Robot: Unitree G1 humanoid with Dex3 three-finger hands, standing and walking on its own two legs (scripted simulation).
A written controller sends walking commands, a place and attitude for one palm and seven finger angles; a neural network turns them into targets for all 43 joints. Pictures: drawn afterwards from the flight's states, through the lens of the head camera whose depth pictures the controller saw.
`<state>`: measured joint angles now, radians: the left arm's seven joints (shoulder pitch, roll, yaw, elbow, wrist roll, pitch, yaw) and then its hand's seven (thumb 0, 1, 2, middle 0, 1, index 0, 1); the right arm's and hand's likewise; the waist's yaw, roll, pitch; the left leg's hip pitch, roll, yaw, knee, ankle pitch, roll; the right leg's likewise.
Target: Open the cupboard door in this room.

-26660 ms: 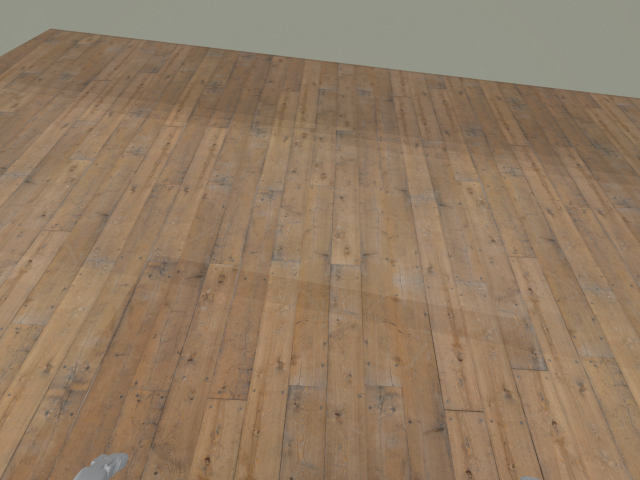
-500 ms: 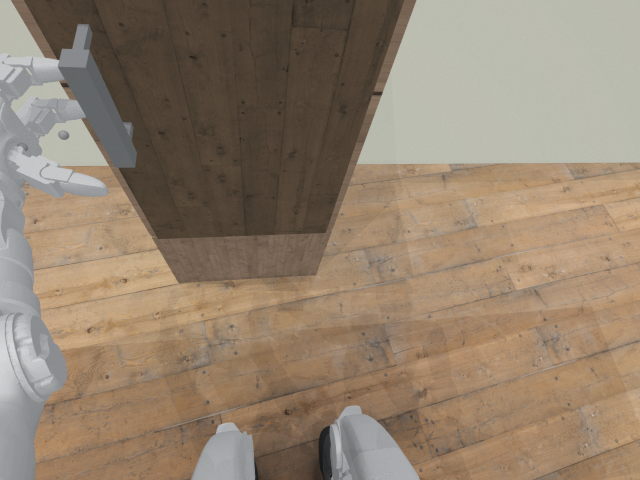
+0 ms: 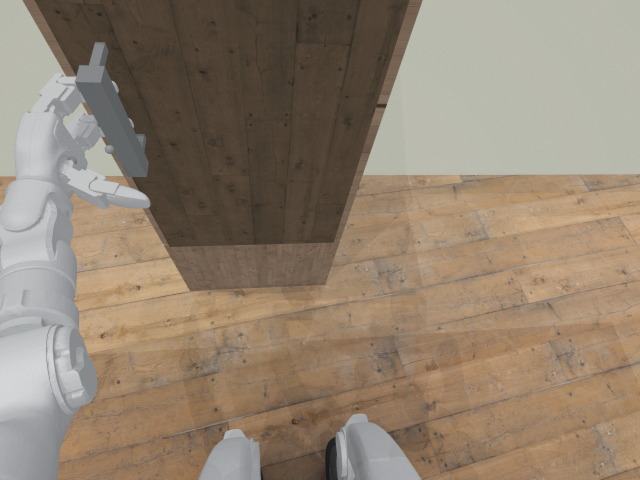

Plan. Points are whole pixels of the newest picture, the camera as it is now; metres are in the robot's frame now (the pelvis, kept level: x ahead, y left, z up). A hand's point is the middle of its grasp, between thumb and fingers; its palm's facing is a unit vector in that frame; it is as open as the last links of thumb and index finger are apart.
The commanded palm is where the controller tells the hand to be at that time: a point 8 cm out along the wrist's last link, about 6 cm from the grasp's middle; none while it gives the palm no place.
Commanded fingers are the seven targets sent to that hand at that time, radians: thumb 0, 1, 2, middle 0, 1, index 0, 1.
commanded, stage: slide the fingers in behind the handle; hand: left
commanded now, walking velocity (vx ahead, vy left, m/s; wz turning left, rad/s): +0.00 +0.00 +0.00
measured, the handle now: (120, 115) +0.54 +0.22 +0.07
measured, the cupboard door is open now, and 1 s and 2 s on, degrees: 0 0 4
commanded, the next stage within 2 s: close the thumb around the handle in 0.82 s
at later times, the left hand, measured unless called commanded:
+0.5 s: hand (136, 151) +0.49 +0.19 +0.07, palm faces +0.02 -1.00 -0.01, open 14.0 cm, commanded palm +0.47 +0.23 +0.07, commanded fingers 0.00 -0.50 0.30 -0.30 -1.20 -0.30 -1.20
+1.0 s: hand (135, 149) +0.49 +0.19 +0.07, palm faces +0.01 -1.00 -0.02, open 14.0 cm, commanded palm +0.47 +0.23 +0.07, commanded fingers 0.00 -0.22 0.42 -0.32 -1.23 -0.32 -1.23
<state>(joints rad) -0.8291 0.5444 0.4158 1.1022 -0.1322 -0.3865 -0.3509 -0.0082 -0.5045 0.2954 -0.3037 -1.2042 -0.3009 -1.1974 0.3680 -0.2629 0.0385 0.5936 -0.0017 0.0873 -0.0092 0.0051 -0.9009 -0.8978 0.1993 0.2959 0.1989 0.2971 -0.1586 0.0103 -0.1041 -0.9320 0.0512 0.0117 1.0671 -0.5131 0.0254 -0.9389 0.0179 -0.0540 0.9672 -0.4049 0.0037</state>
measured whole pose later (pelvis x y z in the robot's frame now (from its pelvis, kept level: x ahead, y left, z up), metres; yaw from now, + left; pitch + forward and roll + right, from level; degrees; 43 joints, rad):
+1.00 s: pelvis -0.01 -0.01 +0.00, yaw +0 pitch +21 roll -3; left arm -0.86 0.49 0.37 1.13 -0.11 -0.42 -0.26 -0.01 -0.49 0.30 -0.31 -1.21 -0.29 -1.20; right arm 0.38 -0.26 0.03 0.60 -0.01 0.07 0.00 0.01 -0.90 -0.90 0.20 0.30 0.20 0.30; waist -0.16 0.01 -0.10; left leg -0.93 0.04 0.01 1.07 -0.50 0.02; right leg -0.95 0.01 -0.05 0.99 -0.41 0.00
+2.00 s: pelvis +0.00 -0.01 +0.01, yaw -1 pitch +20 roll -2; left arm -0.67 0.43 0.37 0.97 -0.15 -0.41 -0.26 0.01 0.70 0.74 -0.35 -1.35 -0.33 -1.35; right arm 0.39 -0.25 0.02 0.58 0.01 0.09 0.01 0.01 -0.90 -0.90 0.20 0.30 0.20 0.30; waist -0.14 0.02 -0.12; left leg -0.86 0.05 0.03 1.02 -0.50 0.02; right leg -0.89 0.02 -0.03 0.95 -0.40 0.00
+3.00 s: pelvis +0.00 -0.06 +0.01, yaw +5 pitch +10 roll +1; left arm 0.16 -0.08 -0.25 0.10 0.10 -0.25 0.56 0.02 0.60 0.75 -0.35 -1.33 -0.36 -1.33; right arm 0.18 -0.18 0.01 0.55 -0.07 -0.02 0.01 0.01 -0.90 -0.90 0.20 0.30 0.20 0.30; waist -0.01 0.02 -0.13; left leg -0.65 0.03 -0.04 0.95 -0.47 -0.05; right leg -0.69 0.00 -0.10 0.97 -0.46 -0.07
